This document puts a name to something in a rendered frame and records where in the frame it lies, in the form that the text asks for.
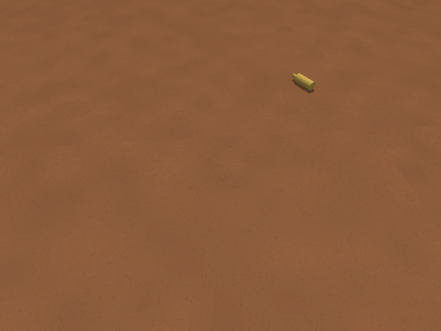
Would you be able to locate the bottle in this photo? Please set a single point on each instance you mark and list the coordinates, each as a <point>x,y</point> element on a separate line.
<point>304,81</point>

